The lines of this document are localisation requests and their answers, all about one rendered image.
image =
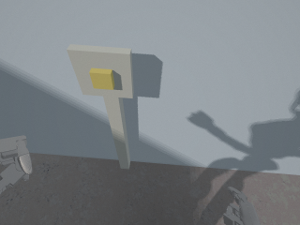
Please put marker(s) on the robot left hand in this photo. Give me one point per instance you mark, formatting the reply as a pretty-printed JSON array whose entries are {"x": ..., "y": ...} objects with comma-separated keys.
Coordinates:
[{"x": 16, "y": 157}]

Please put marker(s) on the panel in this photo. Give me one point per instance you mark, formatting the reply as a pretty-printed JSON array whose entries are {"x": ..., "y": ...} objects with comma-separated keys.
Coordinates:
[{"x": 85, "y": 57}]

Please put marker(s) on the robot right hand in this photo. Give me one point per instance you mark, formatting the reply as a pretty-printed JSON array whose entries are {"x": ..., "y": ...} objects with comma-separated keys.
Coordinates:
[{"x": 245, "y": 214}]

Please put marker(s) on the button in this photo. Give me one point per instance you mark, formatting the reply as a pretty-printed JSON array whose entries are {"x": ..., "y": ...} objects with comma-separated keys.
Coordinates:
[{"x": 102, "y": 78}]

